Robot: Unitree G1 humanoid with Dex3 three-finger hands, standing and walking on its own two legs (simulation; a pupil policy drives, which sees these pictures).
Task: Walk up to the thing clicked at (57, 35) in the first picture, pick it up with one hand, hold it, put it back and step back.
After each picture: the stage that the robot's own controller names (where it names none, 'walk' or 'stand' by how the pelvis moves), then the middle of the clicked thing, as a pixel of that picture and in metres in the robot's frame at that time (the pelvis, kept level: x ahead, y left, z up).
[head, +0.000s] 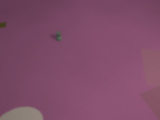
stand; (58, 36) +1.56 +0.31 -0.72
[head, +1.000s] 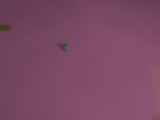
walk; (65, 45) +1.43 +0.14 -0.70
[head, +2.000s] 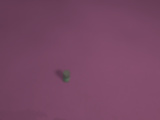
walk; (66, 76) +0.88 +0.08 -0.71
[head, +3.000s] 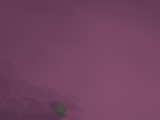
walk; (61, 111) +0.54 +0.12 -0.71
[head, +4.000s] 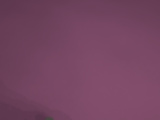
stand; out of the picture +0.43 +0.16 -0.72
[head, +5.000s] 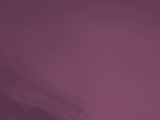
stand; out of the picture +0.37 +0.17 -0.71
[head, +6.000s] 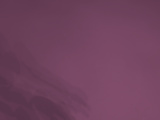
stand; out of the picture +0.37 +0.13 -0.71
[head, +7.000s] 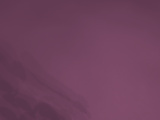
stand; out of the picture +0.38 +0.13 -0.72
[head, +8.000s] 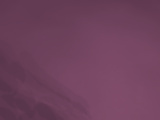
stand; out of the picture +0.35 +0.14 -0.72
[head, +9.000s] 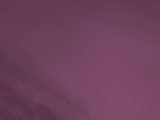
stand; out of the picture +0.35 +0.14 -0.73
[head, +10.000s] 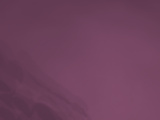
stand; out of the picture +0.35 +0.14 -0.73
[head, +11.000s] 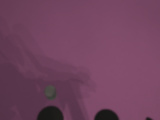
go down; (50, 93) +0.39 +0.15 -0.49
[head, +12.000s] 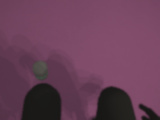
go down; (40, 71) +0.43 +0.18 -0.31
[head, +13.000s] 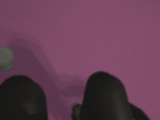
close in; (4, 59) +0.41 +0.21 -0.24
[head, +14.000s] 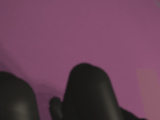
close; out of the picture +0.42 +0.23 -0.22
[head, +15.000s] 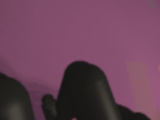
close; out of the picture +0.41 +0.24 -0.22
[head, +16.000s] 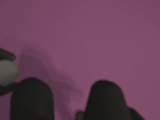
lift; (3, 76) +0.33 +0.24 -0.12
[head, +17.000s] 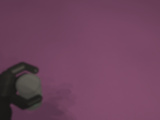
lift; (30, 93) +0.31 +0.16 +0.04
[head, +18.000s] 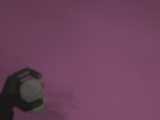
hold; (34, 97) +0.30 +0.17 +0.01
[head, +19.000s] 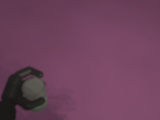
hold; (35, 95) +0.31 +0.16 +0.02
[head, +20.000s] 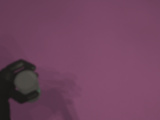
crouch; (29, 87) +0.34 +0.17 -0.04
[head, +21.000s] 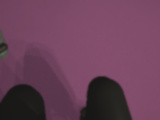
lower; out of the picture +0.46 +0.23 -0.08
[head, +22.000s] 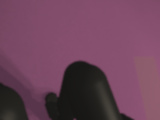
lower; out of the picture +0.44 +0.26 -0.20
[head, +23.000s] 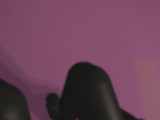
lower; out of the picture +0.43 +0.26 -0.21
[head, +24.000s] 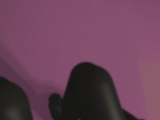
lower; out of the picture +0.42 +0.26 -0.21
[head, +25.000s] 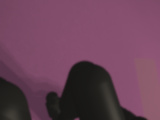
lower; out of the picture +0.42 +0.26 -0.22
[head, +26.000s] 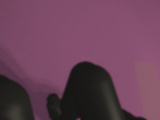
open; out of the picture +0.41 +0.24 -0.22
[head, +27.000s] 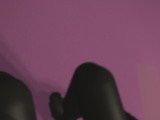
stand; out of the picture +0.41 +0.23 -0.23
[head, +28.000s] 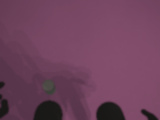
walk; (49, 87) +0.41 +0.17 -0.47
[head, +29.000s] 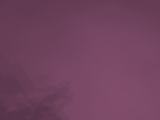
stand; out of the picture +0.36 +0.14 -0.66
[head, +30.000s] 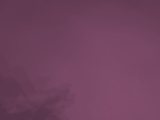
stand; out of the picture +0.36 +0.15 -0.67
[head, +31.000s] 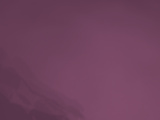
stand; out of the picture +0.37 +0.13 -0.71
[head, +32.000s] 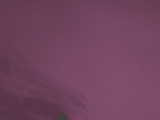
walk; out of the picture +0.40 +0.10 -0.70
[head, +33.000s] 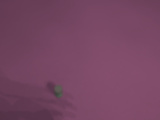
walk; (58, 91) +0.60 +0.14 -0.71
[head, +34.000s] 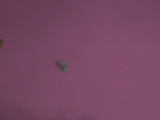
walk; (64, 66) +0.92 +0.27 -0.70
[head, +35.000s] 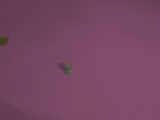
stand; (68, 68) +0.96 +0.15 -0.71
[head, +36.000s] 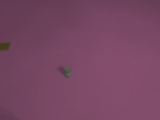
stand; (67, 71) +0.99 +0.15 -0.72
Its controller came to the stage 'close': yes
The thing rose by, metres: 0.72
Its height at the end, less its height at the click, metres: +0.00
